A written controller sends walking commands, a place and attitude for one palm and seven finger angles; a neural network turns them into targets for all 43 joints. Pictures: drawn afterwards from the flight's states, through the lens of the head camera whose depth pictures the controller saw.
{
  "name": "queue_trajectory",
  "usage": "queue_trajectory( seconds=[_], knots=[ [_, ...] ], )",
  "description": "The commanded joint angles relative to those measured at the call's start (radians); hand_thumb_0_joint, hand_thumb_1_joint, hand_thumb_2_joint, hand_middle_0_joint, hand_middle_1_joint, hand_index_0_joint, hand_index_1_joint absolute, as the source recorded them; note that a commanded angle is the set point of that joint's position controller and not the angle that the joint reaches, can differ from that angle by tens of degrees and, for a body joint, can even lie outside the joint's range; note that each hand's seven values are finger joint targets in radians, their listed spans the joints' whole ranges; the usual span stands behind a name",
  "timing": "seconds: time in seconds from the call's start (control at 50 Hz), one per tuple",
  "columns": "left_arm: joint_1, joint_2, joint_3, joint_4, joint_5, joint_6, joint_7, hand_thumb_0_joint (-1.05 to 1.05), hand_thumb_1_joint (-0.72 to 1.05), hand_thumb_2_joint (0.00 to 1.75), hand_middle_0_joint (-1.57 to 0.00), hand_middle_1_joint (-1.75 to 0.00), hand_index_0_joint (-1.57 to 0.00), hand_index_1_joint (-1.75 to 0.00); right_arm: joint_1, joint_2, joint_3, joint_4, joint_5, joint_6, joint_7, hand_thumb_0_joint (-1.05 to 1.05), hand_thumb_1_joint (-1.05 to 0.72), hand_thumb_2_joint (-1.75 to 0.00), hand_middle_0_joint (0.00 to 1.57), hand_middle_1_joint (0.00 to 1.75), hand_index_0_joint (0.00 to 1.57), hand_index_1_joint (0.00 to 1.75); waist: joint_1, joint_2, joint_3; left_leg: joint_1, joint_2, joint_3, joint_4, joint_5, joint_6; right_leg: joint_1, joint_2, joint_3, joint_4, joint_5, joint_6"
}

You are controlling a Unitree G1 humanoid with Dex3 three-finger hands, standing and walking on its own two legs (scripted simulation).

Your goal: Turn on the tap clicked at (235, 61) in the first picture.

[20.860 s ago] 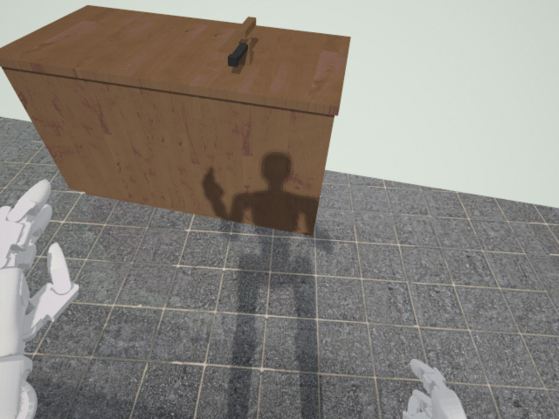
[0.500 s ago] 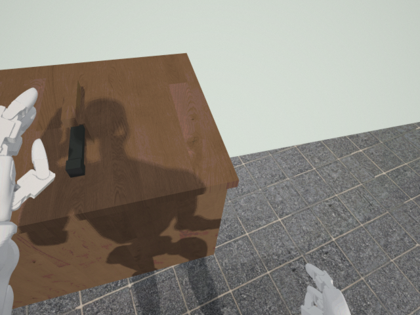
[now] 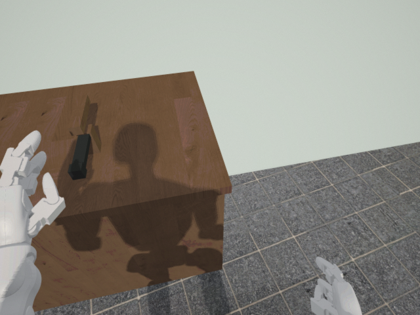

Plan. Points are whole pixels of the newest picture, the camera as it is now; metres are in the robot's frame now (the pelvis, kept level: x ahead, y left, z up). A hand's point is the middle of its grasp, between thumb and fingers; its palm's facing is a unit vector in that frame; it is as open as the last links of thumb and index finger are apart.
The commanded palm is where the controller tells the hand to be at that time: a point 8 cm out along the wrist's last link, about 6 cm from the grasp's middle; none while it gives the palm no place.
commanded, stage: turn the palm inward beside the body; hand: left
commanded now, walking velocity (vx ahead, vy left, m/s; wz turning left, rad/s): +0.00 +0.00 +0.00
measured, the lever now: (77, 171) +0.38 +0.36 +0.04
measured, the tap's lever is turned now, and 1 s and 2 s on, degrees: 0 0 0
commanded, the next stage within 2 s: reach beside the lever's end, fingers flat in 1.64 s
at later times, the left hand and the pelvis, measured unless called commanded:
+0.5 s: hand (67, 211) +0.22 +0.25 +0.14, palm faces +0.45 -0.87 -0.23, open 7.4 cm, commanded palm +0.17 +0.29 +0.15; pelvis +0.02 +0.02 -0.01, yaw +0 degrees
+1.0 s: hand (60, 228) +0.20 +0.26 +0.13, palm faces +0.47 -0.87 -0.16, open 7.4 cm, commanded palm +0.14 +0.30 +0.14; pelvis +0.01 +0.03 -0.01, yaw +0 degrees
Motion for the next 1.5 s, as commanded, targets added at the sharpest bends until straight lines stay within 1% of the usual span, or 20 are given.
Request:
queue_trajectory(
  seconds=[0.0,0.02,0.1,0.12,0.2,0.38,0.42,0.44,0.52,0.6,0.62,0.64,0.72,0.88,1.02,1.18,1.32,1.38,1.42,1.48],
  knots=[
    [-0.066,0.18,0.097,-0.24,-0.026,-0.045,0.006,0.0,0.9,0.9,-0.2,-0.3,-0.2,-0.3,-0.121,-0.097,-0.046,-0.175,0.005,-0.069,-0.017,0.0,-0.9,-0.9,0.2,0.3,0.2,0.3,0.006,-0.067,-0.102,-0.068,-0.072,0.068,-0.076,0.068,0.057,0.096,-0.018,0.106,-0.181,-0.076,0.044],
    [-0.041,0.212,0.139,-0.242,-0.031,-0.048,0.015,0.0,0.9,0.9,-0.2,-0.3,-0.2,-0.3,-0.113,-0.098,-0.046,-0.171,0.004,-0.07,-0.014,0.0,-0.9,-0.9,0.2,0.3,0.2,0.3,0.018,-0.059,-0.109,-0.067,-0.072,0.068,-0.077,0.094,0.055,0.109,-0.012,0.102,-0.171,-0.034,0.043],
    [0.039,0.165,0.136,-0.275,-0.04,-0.066,0.034,0.0,0.9,0.9,-0.2,-0.3,-0.2,-0.3,-0.075,-0.098,-0.054,-0.182,0.001,-0.073,0.002,0.0,-0.9,-0.9,0.2,0.3,0.2,0.3,0.014,-0.07,-0.179,-0.059,-0.074,0.081,-0.041,0.244,0.055,0.144,-0.012,0.073,-0.087,0.256,0.053],
    [0.065,0.189,0.164,-0.278,-0.041,-0.063,0.038,0.0,0.9,0.9,-0.2,-0.3,-0.2,-0.3,-0.065,-0.099,-0.056,-0.179,0.001,-0.071,0.003,0.0,-0.9,-0.9,0.2,0.3,0.2,0.3,0.02,-0.063,-0.185,-0.06,-0.074,0.084,-0.037,0.257,0.054,0.151,-0.01,0.071,-0.08,0.289,0.052],
    [0.093,0.13,0.102,-0.319,-0.042,-0.078,0.036,0.0,0.9,0.9,-0.2,-0.3,-0.2,-0.3,-0.041,-0.1,-0.061,-0.191,0.003,-0.079,0.01,0.0,-0.9,-0.9,0.2,0.3,0.2,0.3,0.005,-0.054,-0.186,-0.059,-0.075,0.085,-0.014,0.291,0.053,0.123,-0.01,0.056,-0.048,0.341,0.048],
    [0.11,0.09,0.044,-0.363,-0.039,-0.078,0.048,0.0,0.9,0.9,-0.2,-0.3,-0.2,-0.3,-0.039,-0.101,-0.054,-0.195,0.001,-0.096,-0.002,0.0,-0.9,-0.9,0.2,0.3,0.2,0.3,0.0,-0.03,-0.147,-0.075,-0.073,0.062,-0.014,0.251,0.051,0.055,-0.001,0.032,-0.036,0.218,0.029],
    [0.115,0.102,0.051,-0.384,-0.034,-0.066,0.057,0.0,0.9,0.9,-0.2,-0.3,-0.2,-0.3,-0.043,-0.1,-0.05,-0.196,0.0,-0.095,-0.004,0.0,-0.9,-0.9,0.2,0.3,0.2,0.3,0.01,0.017,-0.148,-0.071,-0.072,0.06,-0.021,0.251,0.046,0.054,0.001,0.029,-0.035,0.202,0.024],
    [0.113,0.072,0.028,-0.384,-0.037,-0.062,0.061,0.0,0.9,0.9,-0.2,-0.3,-0.2,-0.3,-0.043,-0.096,-0.045,-0.202,-0.002,-0.097,-0.003,0.0,-0.9,-0.9,0.2,0.3,0.2,0.3,0.004,-0.018,-0.144,-0.075,-0.072,0.052,-0.025,0.255,0.045,0.055,-0.002,0.021,-0.031,0.206,0.023],
    [0.138,0.076,0.023,-0.39,-0.031,-0.035,0.071,0.0,0.9,0.9,-0.2,-0.3,-0.2,-0.3,-0.046,-0.098,-0.041,-0.205,-0.003,-0.091,-0.007,0.0,-0.9,-0.9,0.2,0.3,0.2,0.3,0.013,0.005,-0.134,-0.073,-0.065,0.043,-0.033,0.255,0.038,0.043,0.005,0.016,-0.031,0.178,0.018],
    [0.141,0.049,0.005,-0.394,-0.043,-0.016,0.078,0.0,0.9,0.9,-0.2,-0.3,-0.2,-0.3,-0.054,-0.097,-0.037,-0.213,-0.005,-0.086,-0.008,0.0,-0.9,-0.9,0.2,0.3,0.2,0.3,0.009,-0.032,-0.139,-0.08,-0.061,0.033,-0.039,0.234,0.035,0.039,0.006,0.01,-0.031,0.151,0.019],
    [0.142,0.077,0.029,-0.399,-0.036,-0.008,0.084,0.0,0.9,0.9,-0.2,-0.3,-0.2,-0.3,-0.058,-0.096,-0.035,-0.21,-0.004,-0.084,-0.011,0.0,-0.9,-0.9,0.2,0.3,0.2,0.3,0.019,0.005,-0.129,-0.08,-0.062,0.037,-0.046,0.217,0.033,0.036,0.007,0.013,-0.038,0.128,0.017],
    [0.126,0.034,-0.013,-0.41,-0.036,-0.008,0.083,0.0,0.9,0.9,-0.2,-0.3,-0.2,-0.3,-0.063,-0.09,-0.031,-0.217,-0.004,-0.083,-0.01,0.0,-0.9,-0.9,0.2,0.3,0.2,0.3,0.005,-0.001,-0.127,-0.073,-0.061,0.034,-0.047,0.219,0.032,0.029,0.005,0.009,-0.036,0.126,0.016],
    [0.13,0.05,-0.003,-0.42,-0.033,0.0,0.093,0.0,0.9,0.9,-0.2,-0.3,-0.2,-0.3,-0.065,-0.091,-0.029,-0.212,-0.005,-0.087,-0.014,0.0,-0.9,-0.9,0.2,0.3,0.2,0.3,0.012,0.027,-0.128,-0.072,-0.059,0.025,-0.054,0.194,0.026,0.019,0.009,0.009,-0.038,0.092,0.015],
    [0.161,0.01,-0.031,-0.406,-0.062,0.02,0.087,0.0,0.9,0.9,-0.2,-0.3,-0.2,-0.3,-0.075,-0.091,-0.023,-0.218,-0.002,-0.093,-0.019,0.0,-0.9,-0.9,0.2,0.3,0.2,0.3,0.006,-0.015,-0.106,-0.097,-0.061,0.021,-0.057,0.135,0.032,0.011,0.007,0.009,-0.051,0.052,0.018],
    [0.202,0.025,-0.007,-0.431,-0.07,0.013,0.097,0.0,0.9,0.9,-0.2,-0.3,-0.2,-0.3,-0.067,-0.091,-0.025,-0.211,-0.002,-0.108,-0.02,0.0,-0.9,-0.9,0.2,0.3,0.2,0.3,0.016,0.03,-0.115,-0.102,-0.065,0.025,-0.048,0.144,0.03,0.02,0.006,0.012,-0.049,0.061,0.015],
    [0.183,-0.01,-0.029,-0.42,-0.102,0.034,0.091,0.0,0.9,0.9,-0.2,-0.3,-0.2,-0.3,-0.068,-0.091,-0.023,-0.213,0.006,-0.123,-0.025,0.0,-0.9,-0.9,0.2,0.3,0.2,0.3,0.005,-0.03,-0.115,-0.11,-0.069,0.026,-0.04,0.128,0.041,0.025,0.001,0.018,-0.063,0.062,0.021],
    [0.196,0.018,-0.006,-0.438,-0.088,0.051,0.096,0.0,0.9,0.9,-0.2,-0.3,-0.2,-0.3,-0.064,-0.09,-0.023,-0.21,0.006,-0.125,-0.026,0.0,-0.9,-0.9,0.2,0.3,0.2,0.3,0.015,0.017,-0.109,-0.097,-0.07,0.032,-0.041,0.152,0.041,0.035,0.0,0.021,-0.068,0.086,0.019],
    [0.199,-0.008,-0.019,-0.427,-0.097,0.041,0.093,0.0,0.9,0.9,-0.2,-0.3,-0.2,-0.3,-0.057,-0.089,-0.025,-0.213,0.004,-0.127,-0.021,0.0,-0.9,-0.9,0.2,0.3,0.2,0.3,0.01,-0.042,-0.127,-0.099,-0.069,0.031,-0.035,0.173,0.041,0.047,-0.001,0.017,-0.057,0.121,0.023],
    [0.197,0.008,-0.003,-0.425,-0.096,0.042,0.093,0.0,0.9,0.9,-0.2,-0.3,-0.2,-0.3,-0.061,-0.089,-0.026,-0.209,0.006,-0.126,-0.024,0.0,-0.9,-0.9,0.2,0.3,0.2,0.3,0.013,-0.012,-0.107,-0.099,-0.07,0.036,-0.036,0.153,0.042,0.039,-0.001,0.023,-0.069,0.102,0.023],
    [0.197,-0.013,-0.021,-0.418,-0.099,0.039,0.09,0.0,0.9,0.9,-0.2,-0.3,-0.2,-0.3,-0.06,-0.088,-0.026,-0.214,0.005,-0.127,-0.022,0.0,-0.9,-0.9,0.2,0.3,0.2,0.3,0.008,-0.048,-0.121,-0.098,-0.071,0.037,-0.034,0.157,0.045,0.047,-0.003,0.023,-0.066,0.113,0.026]
  ],
)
